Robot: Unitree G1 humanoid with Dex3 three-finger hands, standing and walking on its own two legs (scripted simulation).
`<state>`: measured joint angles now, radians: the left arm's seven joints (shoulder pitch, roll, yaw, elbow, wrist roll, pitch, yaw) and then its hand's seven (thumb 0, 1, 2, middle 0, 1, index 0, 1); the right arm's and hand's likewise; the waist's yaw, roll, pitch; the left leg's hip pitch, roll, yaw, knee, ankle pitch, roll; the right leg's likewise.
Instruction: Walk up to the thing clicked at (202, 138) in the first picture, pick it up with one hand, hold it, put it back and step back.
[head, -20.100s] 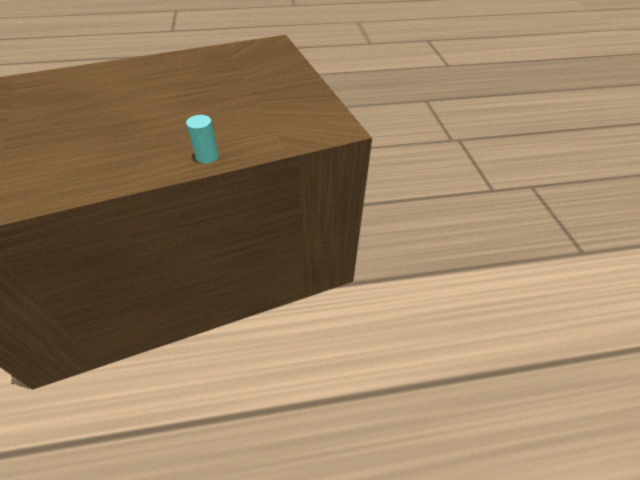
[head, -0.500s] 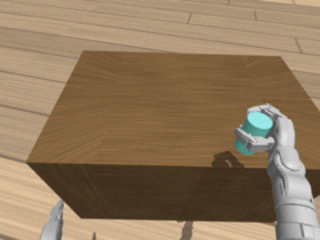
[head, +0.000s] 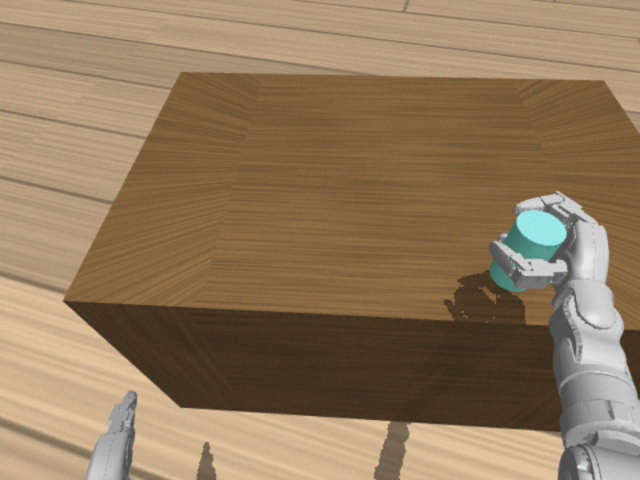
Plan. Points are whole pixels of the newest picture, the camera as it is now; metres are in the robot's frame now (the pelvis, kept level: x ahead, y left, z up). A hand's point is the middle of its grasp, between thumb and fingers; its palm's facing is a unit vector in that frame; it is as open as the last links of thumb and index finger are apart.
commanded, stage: crouch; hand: right
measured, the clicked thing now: (524, 252) +0.40 -0.23 +0.05
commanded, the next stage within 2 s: lower in 0.08 s
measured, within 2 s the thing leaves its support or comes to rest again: rests again in 1.00 s
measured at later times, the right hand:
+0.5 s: hand (509, 261) +0.41 -0.23 +0.01, palm faces +0.22 +0.98 +0.02, open 8.4 cm
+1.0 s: hand (504, 273) +0.42 -0.24 -0.03, palm faces +0.23 +0.97 +0.02, open 8.4 cm
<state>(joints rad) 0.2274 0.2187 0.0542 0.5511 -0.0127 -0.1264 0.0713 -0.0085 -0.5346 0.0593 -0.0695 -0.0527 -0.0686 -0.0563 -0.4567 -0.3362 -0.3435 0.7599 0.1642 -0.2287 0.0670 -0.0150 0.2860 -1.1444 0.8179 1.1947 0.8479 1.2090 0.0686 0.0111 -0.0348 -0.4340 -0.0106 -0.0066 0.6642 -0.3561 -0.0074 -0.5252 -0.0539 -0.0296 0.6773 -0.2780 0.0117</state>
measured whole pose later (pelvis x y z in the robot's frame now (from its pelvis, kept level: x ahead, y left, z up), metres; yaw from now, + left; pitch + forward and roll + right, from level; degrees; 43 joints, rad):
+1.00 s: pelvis -0.01 -0.01 -0.05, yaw +1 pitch +17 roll +3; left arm 0.36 0.24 0.04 0.16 0.05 -0.10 0.01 -0.01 -0.54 0.07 -0.07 -0.05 -0.06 -0.06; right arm -0.56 -0.41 -0.46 1.04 0.11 -0.47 0.11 -0.01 0.28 -1.15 0.82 1.19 0.85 1.20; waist 0.15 0.02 -0.12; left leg -0.82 -0.03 0.01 1.00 -0.49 -0.01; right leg -0.93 -0.07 0.00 1.04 -0.41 0.01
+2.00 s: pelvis -0.02 -0.01 -0.07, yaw +1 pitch +19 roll +3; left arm 0.43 0.26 0.05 0.00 0.05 -0.01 -0.02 -0.01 -0.52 0.06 -0.07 -0.05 -0.07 -0.05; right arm -0.57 -0.42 -0.49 1.01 0.10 -0.48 0.12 -0.01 0.40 -0.28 0.63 0.46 0.63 0.46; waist 0.16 0.01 -0.13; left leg -0.91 -0.03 0.02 1.10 -0.52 -0.01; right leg -1.03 -0.07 0.02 1.14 -0.45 0.01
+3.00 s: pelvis +0.02 -0.01 -0.01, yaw +0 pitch +9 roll +1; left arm 0.37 0.27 0.00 0.24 -0.05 0.02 0.02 -0.01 -0.52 0.07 -0.07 -0.05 -0.06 -0.05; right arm -0.32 -0.57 -0.40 0.78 0.02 -0.08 -0.03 -0.01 0.52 -0.05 0.06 0.05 0.06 0.05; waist 0.01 -0.02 -0.11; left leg -0.45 0.00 -0.01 0.70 -0.41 -0.02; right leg -0.56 -0.05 -0.03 0.75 -0.35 0.00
